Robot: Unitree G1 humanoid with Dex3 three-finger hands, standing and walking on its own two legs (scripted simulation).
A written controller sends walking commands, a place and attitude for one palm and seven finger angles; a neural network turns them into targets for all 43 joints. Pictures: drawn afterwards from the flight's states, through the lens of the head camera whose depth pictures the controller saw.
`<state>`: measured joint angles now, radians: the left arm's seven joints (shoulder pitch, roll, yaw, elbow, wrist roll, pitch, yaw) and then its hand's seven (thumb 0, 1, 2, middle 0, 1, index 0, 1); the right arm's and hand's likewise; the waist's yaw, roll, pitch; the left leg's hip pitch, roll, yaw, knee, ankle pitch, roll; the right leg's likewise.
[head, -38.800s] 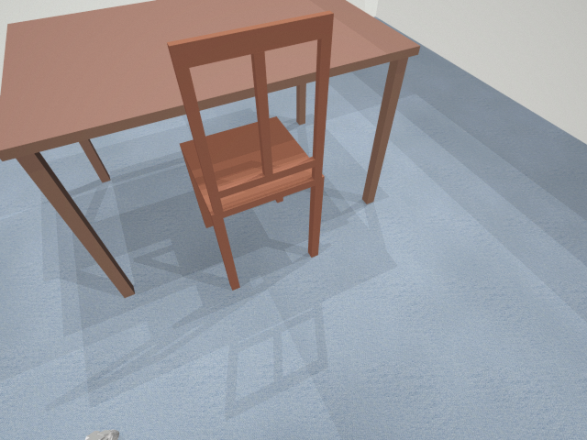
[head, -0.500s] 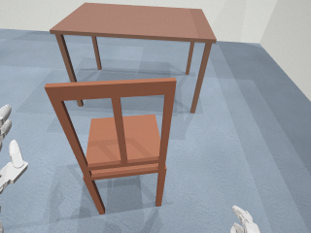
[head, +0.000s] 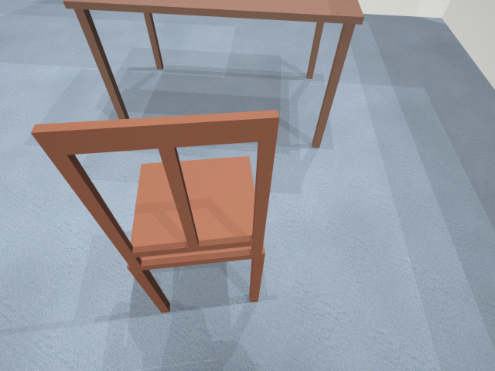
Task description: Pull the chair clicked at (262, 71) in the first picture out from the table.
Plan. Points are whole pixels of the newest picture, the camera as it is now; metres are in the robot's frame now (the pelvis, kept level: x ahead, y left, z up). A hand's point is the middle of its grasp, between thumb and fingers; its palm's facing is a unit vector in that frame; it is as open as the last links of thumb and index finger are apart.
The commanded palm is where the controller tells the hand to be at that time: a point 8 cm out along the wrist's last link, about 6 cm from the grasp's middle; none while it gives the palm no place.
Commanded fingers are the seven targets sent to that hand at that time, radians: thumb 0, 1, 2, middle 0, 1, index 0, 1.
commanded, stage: let the arm hang, fingers relaxed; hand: left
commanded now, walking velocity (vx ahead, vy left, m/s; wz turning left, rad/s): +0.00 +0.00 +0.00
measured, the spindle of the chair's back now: (183, 205) +0.43 +0.17 -0.06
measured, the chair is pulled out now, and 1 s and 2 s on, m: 0.79 0.79 0.79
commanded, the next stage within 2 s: look to check the result in 0.62 s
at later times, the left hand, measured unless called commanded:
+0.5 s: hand out of the picture +0.01 +0.14 -0.17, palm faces +0.01 -0.98 -0.19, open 7.3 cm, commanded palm none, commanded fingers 0.00 0.90 0.90 -0.20 -0.30 -0.20 -0.30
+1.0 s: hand out of the picture -0.01 +0.13 -0.17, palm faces +0.03 -0.99 -0.17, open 7.4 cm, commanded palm none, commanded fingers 0.00 0.90 0.90 -0.20 -0.30 -0.20 -0.30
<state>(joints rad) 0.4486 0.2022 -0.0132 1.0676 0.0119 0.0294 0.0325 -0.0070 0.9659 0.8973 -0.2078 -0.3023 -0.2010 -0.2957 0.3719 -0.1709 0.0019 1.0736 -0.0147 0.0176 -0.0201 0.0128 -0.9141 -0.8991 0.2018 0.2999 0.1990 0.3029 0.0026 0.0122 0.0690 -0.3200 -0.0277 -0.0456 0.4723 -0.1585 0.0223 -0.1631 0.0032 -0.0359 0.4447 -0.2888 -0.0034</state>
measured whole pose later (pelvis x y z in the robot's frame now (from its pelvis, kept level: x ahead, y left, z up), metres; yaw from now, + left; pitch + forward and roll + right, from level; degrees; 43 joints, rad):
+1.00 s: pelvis +0.01 -0.02 +0.00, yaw +0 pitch -2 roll +0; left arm 0.35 0.10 -0.02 1.08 0.01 0.01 0.04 0.00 0.91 0.90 -0.20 -0.30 -0.20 -0.30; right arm 0.31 -0.13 0.00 1.13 -0.01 0.00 -0.04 0.01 -0.91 -0.90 0.20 0.30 0.20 0.30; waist -0.01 0.03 0.05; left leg -0.26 0.00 -0.05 0.46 -0.18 -0.01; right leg -0.10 0.03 -0.04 0.43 -0.31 -0.03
